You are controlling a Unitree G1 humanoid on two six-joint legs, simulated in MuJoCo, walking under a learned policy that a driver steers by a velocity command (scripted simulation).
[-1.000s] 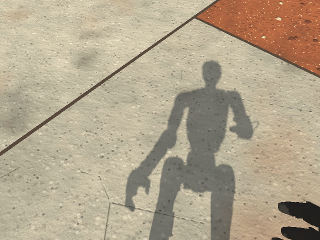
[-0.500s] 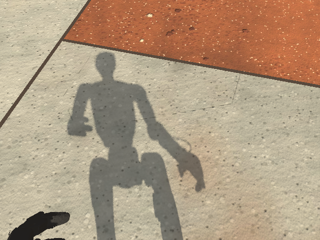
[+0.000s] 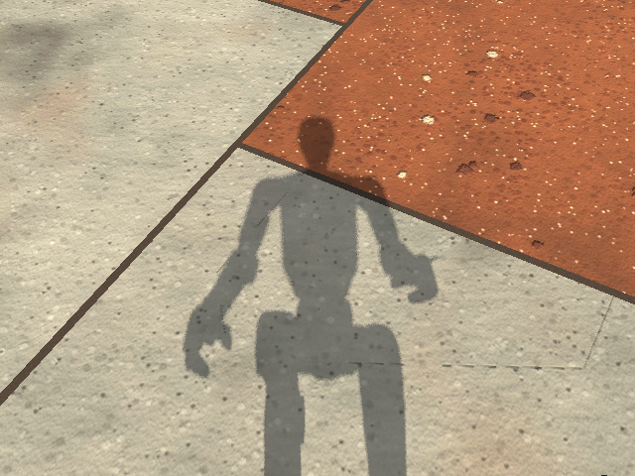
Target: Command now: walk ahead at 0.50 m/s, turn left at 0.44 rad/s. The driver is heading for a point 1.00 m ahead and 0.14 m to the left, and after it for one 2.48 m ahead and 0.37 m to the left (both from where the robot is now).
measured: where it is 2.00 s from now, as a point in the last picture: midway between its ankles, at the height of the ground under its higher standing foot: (279, 256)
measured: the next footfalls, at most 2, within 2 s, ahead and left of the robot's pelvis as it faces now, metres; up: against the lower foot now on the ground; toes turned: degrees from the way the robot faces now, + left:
left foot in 0.02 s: +0.18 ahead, +0.10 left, +0.00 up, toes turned +2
right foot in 0.48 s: +0.48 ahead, -0.07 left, +0.00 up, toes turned +21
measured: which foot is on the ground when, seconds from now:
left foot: up 0.00-0.00, down 0.02-0.48, up 0.50-0.94, down 0.96-1.00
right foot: down 0.00-0.04, up 0.06-0.46, down 0.48-0.98, up 1.00-1.00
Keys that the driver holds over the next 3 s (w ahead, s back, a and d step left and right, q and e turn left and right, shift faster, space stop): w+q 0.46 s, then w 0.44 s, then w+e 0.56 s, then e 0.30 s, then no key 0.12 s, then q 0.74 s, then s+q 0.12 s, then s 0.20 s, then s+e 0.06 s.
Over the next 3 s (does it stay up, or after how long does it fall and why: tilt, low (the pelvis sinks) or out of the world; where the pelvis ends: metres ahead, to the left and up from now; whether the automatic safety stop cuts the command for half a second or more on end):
stays up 0.95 0.22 0.02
